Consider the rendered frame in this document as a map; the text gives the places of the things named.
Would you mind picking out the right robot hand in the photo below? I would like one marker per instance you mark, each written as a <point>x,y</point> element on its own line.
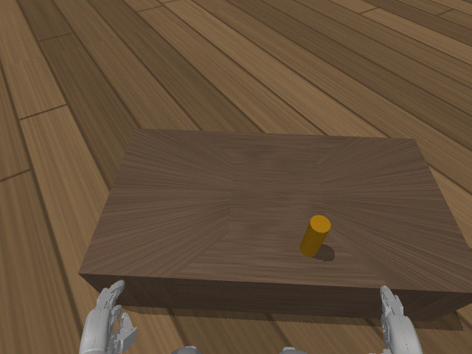
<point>399,334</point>

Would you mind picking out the left robot hand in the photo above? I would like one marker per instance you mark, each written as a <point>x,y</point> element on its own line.
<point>100,321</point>

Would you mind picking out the can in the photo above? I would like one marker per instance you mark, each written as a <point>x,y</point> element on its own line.
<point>314,236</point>

